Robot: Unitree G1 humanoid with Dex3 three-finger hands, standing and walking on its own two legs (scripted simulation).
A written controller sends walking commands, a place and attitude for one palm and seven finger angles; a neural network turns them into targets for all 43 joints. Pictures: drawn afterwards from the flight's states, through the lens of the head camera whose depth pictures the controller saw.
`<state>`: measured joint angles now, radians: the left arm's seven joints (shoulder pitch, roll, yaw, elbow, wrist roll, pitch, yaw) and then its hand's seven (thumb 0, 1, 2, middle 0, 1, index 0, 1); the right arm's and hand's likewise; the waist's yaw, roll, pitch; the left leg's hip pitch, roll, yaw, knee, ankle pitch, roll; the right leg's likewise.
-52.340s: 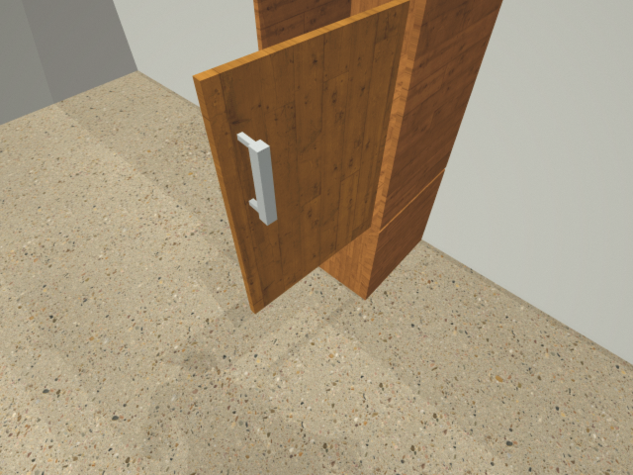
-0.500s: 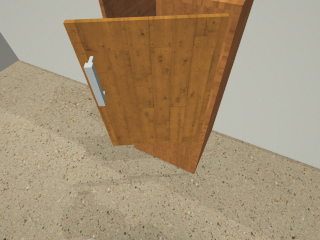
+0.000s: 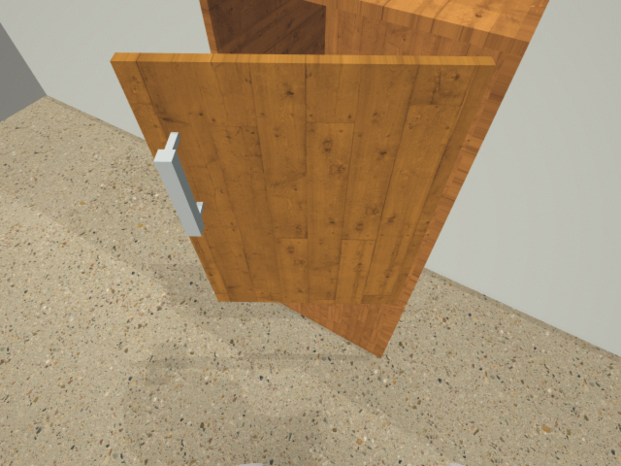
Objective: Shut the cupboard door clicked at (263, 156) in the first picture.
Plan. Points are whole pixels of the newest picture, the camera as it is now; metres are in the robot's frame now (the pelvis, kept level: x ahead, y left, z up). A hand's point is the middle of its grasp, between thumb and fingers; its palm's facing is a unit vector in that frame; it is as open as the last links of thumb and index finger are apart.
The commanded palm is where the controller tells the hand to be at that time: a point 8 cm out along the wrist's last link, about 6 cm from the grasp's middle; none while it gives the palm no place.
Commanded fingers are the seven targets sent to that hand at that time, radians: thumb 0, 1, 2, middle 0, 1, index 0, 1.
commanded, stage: come to a stop and stand still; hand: left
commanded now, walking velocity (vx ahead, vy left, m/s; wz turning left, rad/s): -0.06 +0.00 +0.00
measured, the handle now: (185, 187) +0.45 +0.22 +0.08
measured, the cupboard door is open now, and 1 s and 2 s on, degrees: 29 29 29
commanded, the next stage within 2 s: look again from close up in 1.64 s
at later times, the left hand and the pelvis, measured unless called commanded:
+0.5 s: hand out of the picture +0.04 +0.21 -0.18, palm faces -0.04 -0.98 -0.22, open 7.4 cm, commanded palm none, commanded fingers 0.00 0.90 0.90 -0.20 -0.30 -0.20 -0.30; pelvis -0.06 +0.03 -0.01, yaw -3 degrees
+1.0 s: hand out of the picture -0.20 +0.25 -0.18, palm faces +0.05 -0.98 -0.19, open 7.4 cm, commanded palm none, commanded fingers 0.00 0.90 0.90 -0.20 -0.30 -0.20 -0.30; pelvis -0.13 +0.08 +0.00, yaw +0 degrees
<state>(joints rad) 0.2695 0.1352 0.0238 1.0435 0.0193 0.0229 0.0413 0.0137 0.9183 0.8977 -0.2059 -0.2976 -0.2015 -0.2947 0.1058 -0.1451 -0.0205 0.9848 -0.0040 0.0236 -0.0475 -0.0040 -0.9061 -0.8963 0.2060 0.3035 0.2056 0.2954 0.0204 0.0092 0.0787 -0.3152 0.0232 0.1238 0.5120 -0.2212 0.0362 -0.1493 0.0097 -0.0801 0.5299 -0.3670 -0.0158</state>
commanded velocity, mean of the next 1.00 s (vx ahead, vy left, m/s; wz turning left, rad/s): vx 0.01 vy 0.02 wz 0.00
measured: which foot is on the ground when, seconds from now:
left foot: down 0.00-0.08, up 0.10-0.34, down 0.36-1.00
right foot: down 0.00-1.00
